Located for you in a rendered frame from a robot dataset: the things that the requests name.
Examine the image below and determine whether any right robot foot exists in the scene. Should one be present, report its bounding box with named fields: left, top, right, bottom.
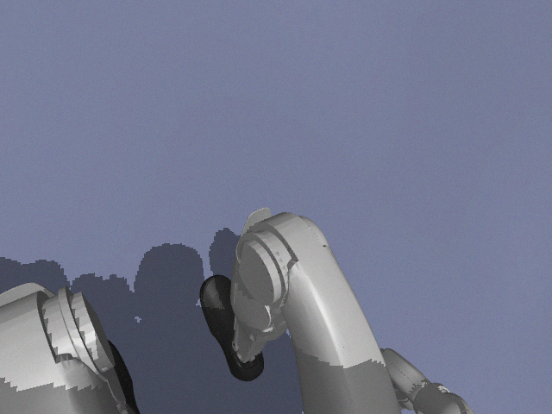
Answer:
left=200, top=275, right=264, bottom=381

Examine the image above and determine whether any left robot foot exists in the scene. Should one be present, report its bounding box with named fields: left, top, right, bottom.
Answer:
left=107, top=339, right=141, bottom=414

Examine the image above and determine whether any right robot arm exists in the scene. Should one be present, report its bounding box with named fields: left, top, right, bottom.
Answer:
left=413, top=383, right=475, bottom=414

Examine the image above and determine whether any right robot hand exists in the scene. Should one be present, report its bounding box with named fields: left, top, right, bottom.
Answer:
left=380, top=348, right=431, bottom=411

